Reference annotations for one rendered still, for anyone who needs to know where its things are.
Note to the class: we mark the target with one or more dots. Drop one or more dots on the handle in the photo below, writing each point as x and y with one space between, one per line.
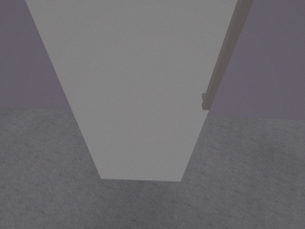
241 11

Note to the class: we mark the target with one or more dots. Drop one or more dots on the fridge door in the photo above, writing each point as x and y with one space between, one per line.
134 72

